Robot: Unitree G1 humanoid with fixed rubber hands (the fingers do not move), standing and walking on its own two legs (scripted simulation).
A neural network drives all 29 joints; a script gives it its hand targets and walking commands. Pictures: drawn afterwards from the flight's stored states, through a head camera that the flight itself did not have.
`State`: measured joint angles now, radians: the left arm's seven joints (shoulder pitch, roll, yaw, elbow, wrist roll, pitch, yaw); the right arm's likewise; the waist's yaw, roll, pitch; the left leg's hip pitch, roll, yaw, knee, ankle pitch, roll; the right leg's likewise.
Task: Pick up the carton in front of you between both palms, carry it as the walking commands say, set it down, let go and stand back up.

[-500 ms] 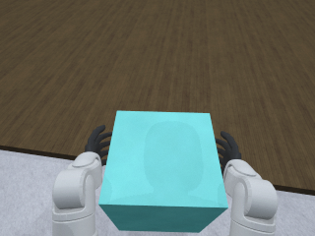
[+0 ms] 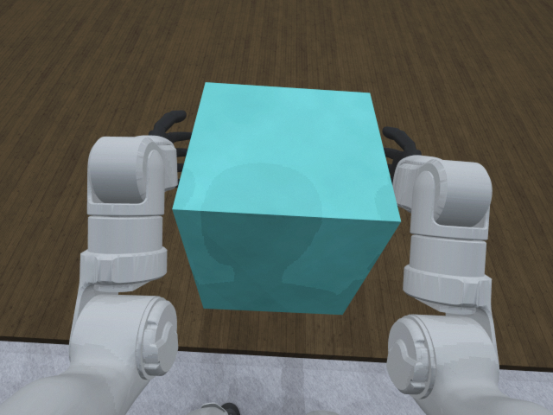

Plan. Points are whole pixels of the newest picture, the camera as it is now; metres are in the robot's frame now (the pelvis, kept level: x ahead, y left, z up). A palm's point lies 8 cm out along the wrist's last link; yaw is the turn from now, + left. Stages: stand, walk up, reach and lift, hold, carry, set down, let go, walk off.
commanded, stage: carry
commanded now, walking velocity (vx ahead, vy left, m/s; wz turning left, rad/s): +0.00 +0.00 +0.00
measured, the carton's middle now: (280, 209) +0.39 +0.00 +0.07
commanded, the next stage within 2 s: none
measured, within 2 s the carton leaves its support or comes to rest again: neither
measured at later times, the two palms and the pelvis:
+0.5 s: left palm (169, 49) +0.61 +0.17 +0.16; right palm (360, 59) +0.63 -0.13 +0.16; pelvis +0.22 -0.01 +0.02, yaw +2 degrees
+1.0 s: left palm (174, 22) +0.75 +0.19 +0.13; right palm (335, 28) +0.77 -0.11 +0.13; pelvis +0.39 +0.01 +0.03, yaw +3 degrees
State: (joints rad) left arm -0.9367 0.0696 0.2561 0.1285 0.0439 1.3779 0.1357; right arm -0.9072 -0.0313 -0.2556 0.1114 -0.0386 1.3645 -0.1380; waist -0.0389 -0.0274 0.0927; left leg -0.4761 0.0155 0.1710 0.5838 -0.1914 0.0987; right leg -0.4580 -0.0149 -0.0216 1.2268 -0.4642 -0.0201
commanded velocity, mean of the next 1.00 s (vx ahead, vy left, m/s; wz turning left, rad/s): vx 0.00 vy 0.00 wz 0.00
